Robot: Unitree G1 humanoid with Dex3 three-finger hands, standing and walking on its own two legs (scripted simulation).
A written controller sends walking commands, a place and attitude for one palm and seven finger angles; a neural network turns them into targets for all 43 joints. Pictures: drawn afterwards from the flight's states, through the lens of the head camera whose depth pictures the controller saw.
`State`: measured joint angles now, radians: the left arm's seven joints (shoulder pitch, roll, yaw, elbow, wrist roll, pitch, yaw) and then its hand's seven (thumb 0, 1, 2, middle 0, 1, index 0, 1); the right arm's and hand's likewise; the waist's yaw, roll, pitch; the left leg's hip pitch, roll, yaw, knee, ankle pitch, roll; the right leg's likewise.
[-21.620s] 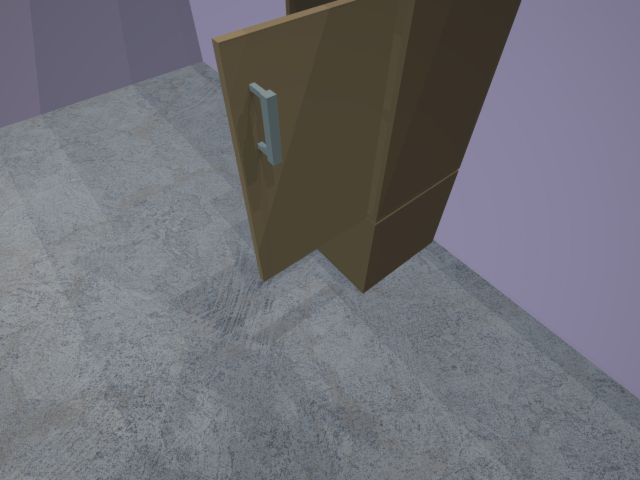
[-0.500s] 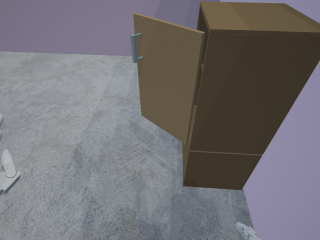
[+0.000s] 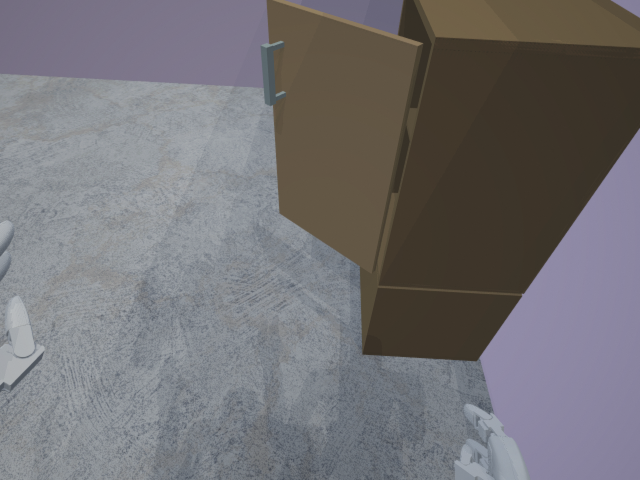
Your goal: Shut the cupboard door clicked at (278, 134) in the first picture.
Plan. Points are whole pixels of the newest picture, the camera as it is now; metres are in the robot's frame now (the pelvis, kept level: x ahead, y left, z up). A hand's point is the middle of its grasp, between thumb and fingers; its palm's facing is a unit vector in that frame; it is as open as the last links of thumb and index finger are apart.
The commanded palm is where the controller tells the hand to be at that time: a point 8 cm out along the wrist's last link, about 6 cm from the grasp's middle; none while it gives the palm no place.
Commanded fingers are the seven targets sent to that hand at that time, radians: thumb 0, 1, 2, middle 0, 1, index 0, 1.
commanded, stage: stop stepping back and stand still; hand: left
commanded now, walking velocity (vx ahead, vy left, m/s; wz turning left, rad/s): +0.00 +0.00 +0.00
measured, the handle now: (274, 73) +0.89 +0.14 +0.11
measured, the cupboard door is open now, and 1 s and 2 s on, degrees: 51 51 51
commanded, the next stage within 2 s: let the arm hang, fingers relaxed in 0.50 s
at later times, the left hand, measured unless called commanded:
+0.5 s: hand out of the picture +0.16 +0.30 +0.15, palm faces +0.46 -0.78 -0.41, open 7.4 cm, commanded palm +0.10 +0.32 +0.18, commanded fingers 0.00 0.90 0.90 -0.20 -0.30 -0.20 -0.30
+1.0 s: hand out of the picture -0.03 +0.19 -0.19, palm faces +0.05 -0.99 -0.15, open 7.1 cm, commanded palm none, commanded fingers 0.00 0.90 0.90 -0.20 -0.30 -0.20 -0.30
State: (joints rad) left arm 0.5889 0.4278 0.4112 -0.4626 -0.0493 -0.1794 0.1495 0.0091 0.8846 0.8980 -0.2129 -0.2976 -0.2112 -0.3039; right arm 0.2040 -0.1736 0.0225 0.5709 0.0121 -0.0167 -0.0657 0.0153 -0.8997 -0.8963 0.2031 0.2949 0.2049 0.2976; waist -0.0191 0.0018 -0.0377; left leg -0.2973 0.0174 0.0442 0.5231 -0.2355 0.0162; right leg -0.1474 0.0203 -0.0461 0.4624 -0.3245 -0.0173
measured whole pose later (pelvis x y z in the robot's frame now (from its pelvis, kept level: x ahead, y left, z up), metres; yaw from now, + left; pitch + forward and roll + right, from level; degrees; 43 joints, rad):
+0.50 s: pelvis -0.03 +0.02 +0.00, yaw +1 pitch +0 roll -2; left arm 0.54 0.38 0.38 -0.40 -0.03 -0.17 0.16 0.01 0.89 0.90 -0.21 -0.30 -0.21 -0.30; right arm 0.24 -0.19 0.02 0.62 -0.01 -0.07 -0.08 0.02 -0.90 -0.90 0.20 0.30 0.21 0.30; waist -0.01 0.01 -0.04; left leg -0.30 0.00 0.03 0.46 -0.15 0.04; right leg -0.14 0.01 -0.07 0.38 -0.24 0.01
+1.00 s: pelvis -0.04 +0.01 -0.01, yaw +3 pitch -1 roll -1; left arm 0.33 0.20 0.00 0.92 0.02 0.07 0.01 0.00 0.96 0.90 -0.21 -0.30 -0.21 -0.30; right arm 0.30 -0.22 0.02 0.96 -0.03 0.04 0.00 0.01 -0.90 -0.90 0.20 0.29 0.20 0.30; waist -0.01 -0.05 0.05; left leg -0.36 -0.02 0.00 0.56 -0.19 0.04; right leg -0.20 -0.01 -0.10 0.53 -0.32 0.00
